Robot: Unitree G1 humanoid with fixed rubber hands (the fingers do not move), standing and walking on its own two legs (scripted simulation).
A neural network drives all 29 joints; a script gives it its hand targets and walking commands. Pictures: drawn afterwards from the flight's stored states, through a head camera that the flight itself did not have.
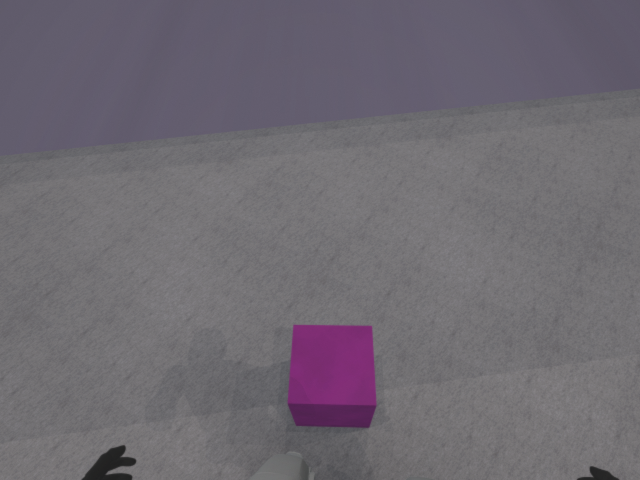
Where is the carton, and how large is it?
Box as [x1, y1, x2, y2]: [288, 325, 376, 427]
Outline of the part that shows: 293,325 288,405 296,425 368,427 376,405 371,326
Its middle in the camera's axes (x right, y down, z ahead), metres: +0.04 +0.39 +1.07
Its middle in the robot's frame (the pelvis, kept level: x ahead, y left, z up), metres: +0.42 +0.04 -0.62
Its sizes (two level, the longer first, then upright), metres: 0.210 0.200 0.250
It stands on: the floor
